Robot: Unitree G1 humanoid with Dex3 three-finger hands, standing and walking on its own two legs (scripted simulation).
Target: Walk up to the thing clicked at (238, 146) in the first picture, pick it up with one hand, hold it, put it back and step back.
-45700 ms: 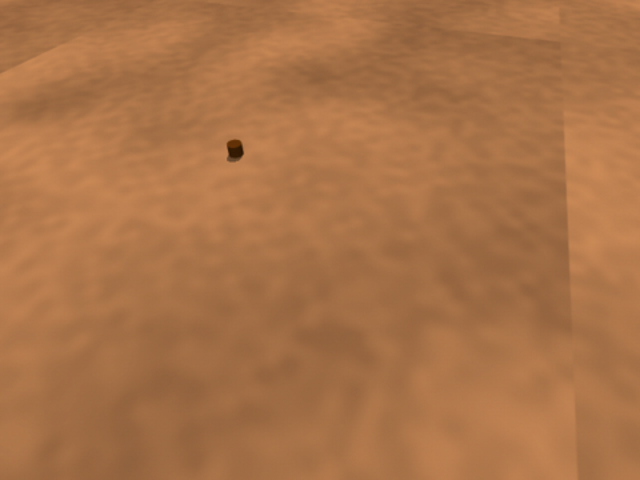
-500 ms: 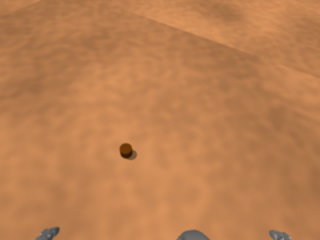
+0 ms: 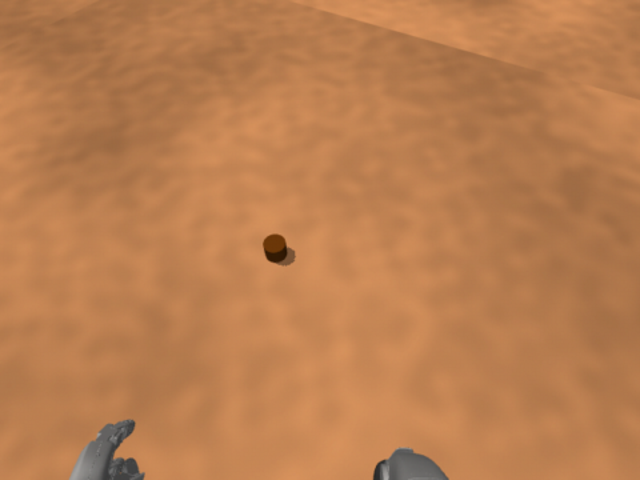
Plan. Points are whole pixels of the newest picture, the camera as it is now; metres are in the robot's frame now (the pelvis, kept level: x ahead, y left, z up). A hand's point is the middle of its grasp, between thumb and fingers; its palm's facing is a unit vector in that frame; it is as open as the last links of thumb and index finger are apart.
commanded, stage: step back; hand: left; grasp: from above
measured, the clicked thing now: (275, 248) +0.91 +0.20 -0.72
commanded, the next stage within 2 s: stand in 1.52 s
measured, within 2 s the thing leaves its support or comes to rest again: neither
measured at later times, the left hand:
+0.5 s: hand out of the picture -0.10 +0.22 -0.13, palm faces -0.08 -0.91 -0.40, open 7.4 cm
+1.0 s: hand out of the picture -0.09 +0.21 -0.13, palm faces -0.01 -0.91 -0.41, open 7.4 cm
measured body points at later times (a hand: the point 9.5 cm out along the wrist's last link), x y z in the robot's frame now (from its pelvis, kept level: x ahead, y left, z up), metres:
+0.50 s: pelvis -0.16 -0.04 +0.01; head -0.14 -0.06 +0.46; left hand -0.10 +0.27 -0.11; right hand -0.06 -0.37 -0.10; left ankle -0.08 +0.11 -0.68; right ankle -0.19 -0.16 -0.71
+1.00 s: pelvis -0.17 -0.06 +0.01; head -0.17 -0.07 +0.46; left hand -0.09 +0.26 -0.10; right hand -0.13 -0.38 -0.12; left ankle -0.17 +0.09 -0.71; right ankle -0.14 -0.17 -0.72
